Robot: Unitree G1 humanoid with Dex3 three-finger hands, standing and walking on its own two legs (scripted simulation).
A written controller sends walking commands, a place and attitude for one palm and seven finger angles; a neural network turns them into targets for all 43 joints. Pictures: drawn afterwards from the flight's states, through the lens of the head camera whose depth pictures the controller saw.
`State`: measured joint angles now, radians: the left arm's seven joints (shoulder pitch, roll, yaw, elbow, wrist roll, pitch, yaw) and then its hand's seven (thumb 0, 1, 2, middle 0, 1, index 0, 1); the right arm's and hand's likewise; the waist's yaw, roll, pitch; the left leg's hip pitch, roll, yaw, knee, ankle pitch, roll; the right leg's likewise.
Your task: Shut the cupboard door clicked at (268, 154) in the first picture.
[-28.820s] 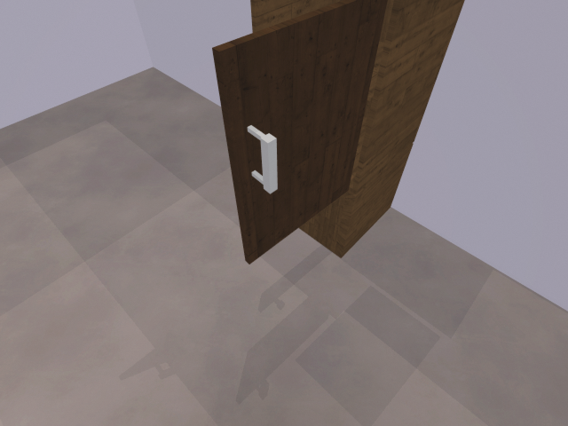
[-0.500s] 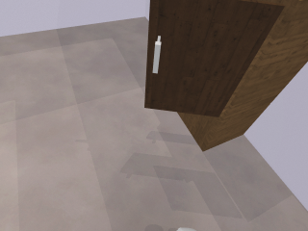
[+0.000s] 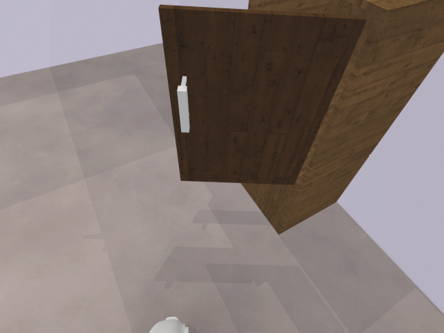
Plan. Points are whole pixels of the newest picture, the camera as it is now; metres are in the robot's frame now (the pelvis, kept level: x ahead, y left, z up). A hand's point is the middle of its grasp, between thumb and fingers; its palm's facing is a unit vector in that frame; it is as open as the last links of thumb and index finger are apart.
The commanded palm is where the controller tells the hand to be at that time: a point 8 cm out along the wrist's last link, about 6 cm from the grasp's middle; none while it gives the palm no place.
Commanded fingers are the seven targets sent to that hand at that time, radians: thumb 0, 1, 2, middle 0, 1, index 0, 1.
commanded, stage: take the last steps up to it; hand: left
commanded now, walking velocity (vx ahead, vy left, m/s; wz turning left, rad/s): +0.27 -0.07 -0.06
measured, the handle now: (184, 105) +0.63 +0.13 +0.03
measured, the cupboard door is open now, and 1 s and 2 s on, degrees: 59 59 59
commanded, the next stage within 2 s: come to a stop and stand still in 0.30 s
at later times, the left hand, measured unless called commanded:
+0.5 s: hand (165, 279) +0.25 +0.14 -0.16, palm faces -0.04 -0.97 -0.23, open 7.4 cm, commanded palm none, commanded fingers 0.00 0.90 0.90 -0.20 -0.30 -0.20 -0.30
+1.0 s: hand (130, 290) +0.23 +0.21 -0.19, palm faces +0.04 -0.98 -0.22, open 7.4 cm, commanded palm none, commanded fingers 0.00 0.90 0.90 -0.20 -0.30 -0.20 -0.30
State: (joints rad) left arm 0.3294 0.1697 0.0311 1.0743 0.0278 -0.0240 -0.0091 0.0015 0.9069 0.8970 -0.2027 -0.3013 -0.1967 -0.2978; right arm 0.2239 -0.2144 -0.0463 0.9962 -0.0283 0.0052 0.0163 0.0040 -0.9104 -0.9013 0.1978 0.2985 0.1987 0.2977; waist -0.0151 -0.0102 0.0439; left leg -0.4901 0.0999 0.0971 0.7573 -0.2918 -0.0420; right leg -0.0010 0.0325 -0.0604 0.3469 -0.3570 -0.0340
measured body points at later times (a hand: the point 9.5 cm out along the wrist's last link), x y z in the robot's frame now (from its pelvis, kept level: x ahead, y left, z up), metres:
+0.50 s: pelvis +0.17 -0.05 -0.01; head +0.19 -0.07 +0.44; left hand +0.26 +0.19 -0.15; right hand +0.13 -0.27 -0.18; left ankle +0.12 +0.09 -0.72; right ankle +0.21 -0.16 -0.74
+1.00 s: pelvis +0.19 +0.01 +0.00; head +0.23 +0.05 +0.45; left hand +0.23 +0.27 -0.17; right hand +0.29 -0.24 -0.12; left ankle +0.22 +0.09 -0.74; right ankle +0.15 -0.15 -0.66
